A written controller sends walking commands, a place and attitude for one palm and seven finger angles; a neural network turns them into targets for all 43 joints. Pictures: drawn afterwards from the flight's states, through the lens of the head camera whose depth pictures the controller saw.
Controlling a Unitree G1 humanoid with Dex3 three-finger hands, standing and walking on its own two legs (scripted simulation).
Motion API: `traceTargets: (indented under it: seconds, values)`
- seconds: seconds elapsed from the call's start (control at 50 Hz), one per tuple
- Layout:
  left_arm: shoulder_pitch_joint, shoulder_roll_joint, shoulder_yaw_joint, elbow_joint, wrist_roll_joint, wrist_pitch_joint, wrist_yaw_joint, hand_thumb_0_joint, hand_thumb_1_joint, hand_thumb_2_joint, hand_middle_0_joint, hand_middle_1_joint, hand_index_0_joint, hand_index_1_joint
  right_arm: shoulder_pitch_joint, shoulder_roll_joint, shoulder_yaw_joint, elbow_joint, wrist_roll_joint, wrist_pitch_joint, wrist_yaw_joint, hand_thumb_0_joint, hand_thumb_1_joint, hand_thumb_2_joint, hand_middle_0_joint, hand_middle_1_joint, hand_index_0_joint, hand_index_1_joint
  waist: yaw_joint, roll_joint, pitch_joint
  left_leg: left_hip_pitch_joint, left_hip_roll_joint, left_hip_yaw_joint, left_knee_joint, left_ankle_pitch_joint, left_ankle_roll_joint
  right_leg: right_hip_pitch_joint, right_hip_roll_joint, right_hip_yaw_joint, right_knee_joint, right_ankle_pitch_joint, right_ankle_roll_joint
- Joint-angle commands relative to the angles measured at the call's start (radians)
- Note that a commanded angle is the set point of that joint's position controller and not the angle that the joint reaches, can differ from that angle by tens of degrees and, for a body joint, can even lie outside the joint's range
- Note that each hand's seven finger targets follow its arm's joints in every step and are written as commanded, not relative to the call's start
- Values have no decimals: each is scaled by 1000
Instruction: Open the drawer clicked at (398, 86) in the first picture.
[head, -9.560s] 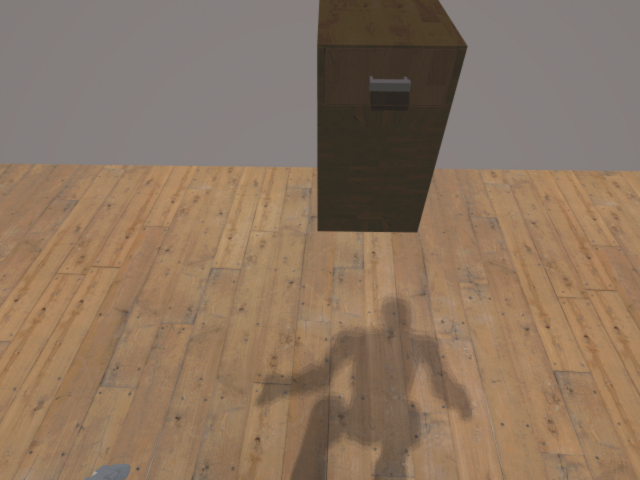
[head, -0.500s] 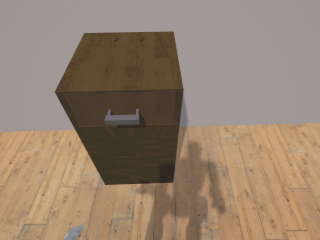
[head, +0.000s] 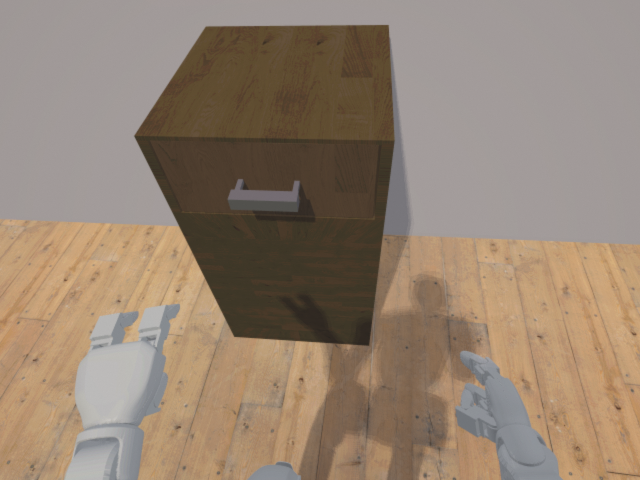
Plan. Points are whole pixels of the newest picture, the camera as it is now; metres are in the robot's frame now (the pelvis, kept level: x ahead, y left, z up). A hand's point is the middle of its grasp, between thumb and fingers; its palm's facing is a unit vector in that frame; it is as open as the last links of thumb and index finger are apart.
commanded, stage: raise the hand with hooked fingers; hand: left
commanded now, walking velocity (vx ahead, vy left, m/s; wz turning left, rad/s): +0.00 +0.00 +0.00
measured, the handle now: (266, 192) +0.57 +0.20 -0.02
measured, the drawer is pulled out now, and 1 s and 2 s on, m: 0.00 0.00 0.00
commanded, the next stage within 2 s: move the hooked fingers above the handle in 1.28 s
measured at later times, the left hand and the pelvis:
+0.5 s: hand (149, 304) +0.28 +0.26 +0.07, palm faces +0.08 -0.10 -0.99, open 12.7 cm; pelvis +0.02 +0.03 +0.04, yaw -2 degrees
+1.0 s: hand (138, 242) +0.33 +0.27 +0.12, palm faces +0.03 -0.09 -1.00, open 13.9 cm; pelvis +0.02 +0.04 +0.05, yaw -1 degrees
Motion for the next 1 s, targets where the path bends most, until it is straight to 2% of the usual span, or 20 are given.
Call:
traceTargets:
  seconds: [0.0,0.06,0.12,0.16,0.2,0.24,0.28,0.3,0.38,0.44,0.48,0.5,0.56,0.64,0.72,0.76,0.86,0.88,0.94,0.98]
  values:
    - [-132,171,67,-191,-33,37,-62,0,153,580,-253,-780,-253,-780,-58,-105,-23,-138,18,-34,-38,0,-900,-900,200,300,200,300,-57,-97,-179,168,-71,2,-181,218,63,229,1,207,-313,368,34]
    - [-73,183,94,-169,-48,29,-112,0,83,550,-258,-825,-258,-825,-55,-105,-12,-126,23,-37,-41,0,-900,-900,200,300,200,300,-32,-101,-161,177,-70,6,-235,256,56,310,-4,203,-324,464,37]
    - [-67,207,140,-174,-47,-5,-118,0,13,520,-263,-870,-263,-870,-50,-108,-19,-117,21,-42,-38,0,-900,-900,200,300,200,300,-15,-90,-148,193,-66,7,-272,275,56,343,-4,191,-339,477,32]
    - [-97,202,144,-190,-44,-24,-103,0,-33,500,-267,-900,-267,-900,-36,-108,-27,-111,23,-44,-33,0,-900,-900,200,300,200,300,-18,-72,-145,214,-65,8,-287,283,54,337,-5,177,-340,471,30]
    - [-121,203,153,-226,-42,-44,-80,0,-80,480,-270,-930,-270,-930,-28,-111,-42,-109,22,-48,-27,0,-900,-900,200,300,200,300,-16,-35,-188,254,-65,10,-288,311,56,334,-2,157,-331,479,24]
    - [-154,198,149,-246,-40,-47,-55,0,-127,460,-273,-960,-273,-960,-23,-115,-51,-110,23,-51,-23,0,-900,-900,200,300,200,300,-24,-23,-192,276,-65,10,-291,315,56,315,0,145,-333,451,23]
    - [-193,184,132,-225,-44,-37,-45,0,-173,440,-277,-990,-277,-990,-16,-123,-60,-97,29,-52,-20,0,-900,-900,200,300,200,300,-40,-29,-176,300,-60,12,-293,326,57,288,5,127,-337,449,24]
    - [-210,188,131,-218,-44,-28,-47,0,-197,430,-278,-1005,-278,-1005,-12,-127,-63,-93,32,-50,-20,0,-900,-900,200,300,200,300,-40,-41,-185,306,-59,12,-298,331,57,295,6,119,-336,448,25]
    - [-310,198,96,-218,-48,17,-78,0,-290,390,-285,-1065,-285,-1065,-26,-135,-65,-87,45,-43,-25,0,-900,-900,200,300,200,300,-44,-17,-173,353,-54,11,-329,350,58,300,7,100,-357,429,24]
    - [-354,201,78,-218,-51,42,-119,0,-360,360,-290,-1110,-290,-1110,-29,-133,-60,-88,53,-35,-27,0,-900,-900,200,300,200,300,-35,-8,-174,397,-49,5,-356,382,57,318,11,84,-371,419,23]
    - [-388,202,68,-198,-55,57,-149,0,-407,340,-293,-1140,-293,-1140,-31,-132,-54,-87,58,-30,-30,0,-900,-900,200,300,200,300,-34,-13,-144,409,-47,3,-378,388,55,325,14,78,-389,415,22]
    - [-407,215,72,-195,-54,62,-163,0,-430,330,-295,-1155,-295,-1155,-34,-132,-50,-88,60,-28,-30,0,-900,-900,200,300,200,300,-32,4,-129,415,-46,3,-390,392,53,331,15,76,-397,414,20]
    - [-473,227,70,-196,-44,74,-201,0,-500,300,-300,-1200,-300,-1200,-33,-128,-42,-91,61,-17,-29,0,-900,-900,200,300,200,300,-27,7,-142,451,-42,0,-413,418,50,356,18,70,-413,415,18]
    - [-539,240,67,-153,-53,85,-253,0,-500,300,-300,-1200,-300,-1200,-34,-125,-27,-91,68,-6,-33,0,-900,-900,200,300,200,300,-26,-15,-115,461,-45,2,-444,416,50,389,20,66,-445,417,19]
    - [-632,257,67,-160,-60,69,-293,0,-500,300,-300,-1200,-300,-1200,-29,-126,-23,-85,68,-3,-35,0,-900,-900,200,300,200,300,-32,17,-134,497,-45,-2,-457,444,49,409,23,65,-466,433,17]
    - [-659,264,67,-140,-67,61,-312,0,-500,300,-300,-1200,-300,-1200,-24,-125,-20,-78,69,-4,-39,0,-900,-900,200,300,200,300,-35,-10,-131,497,-46,-2,-462,446,50,418,22,60,-472,440,20]
    - [-746,303,85,-144,-85,29,-343,0,-500,300,-300,-1200,-300,-1200,-15,-131,-21,-69,72,-6,-42,0,-900,-900,200,300,200,300,-38,9,-154,519,-48,-6,-471,476,52,442,19,62,-488,466,20]
    - [-716,294,82,-126,-86,24,-347,0,-500,300,-300,-1200,-300,-1200,-11,-131,-25,-67,71,-7,-40,0,-900,-900,200,300,200,300,-32,14,-153,521,-48,-5,-471,492,50,442,20,62,-488,477,19]
    - [-621,269,82,-90,-108,20,-367,0,-500,300,-300,-1200,-300,-1200,4,-138,-28,-72,75,-4,-31,0,-900,-900,200,300,200,300,-22,-42,-144,494,-47,-3,-478,504,50,463,19,58,-489,495,23]
    - [-624,281,93,-123,-112,7,-366,0,-500,300,-300,-1200,-300,-1200,2,-145,-33,-76,74,-2,-27,0,-900,-900,200,300,200,300,-20,-30,-143,492,-47,0,-478,513,51,462,18,61,-487,510,22]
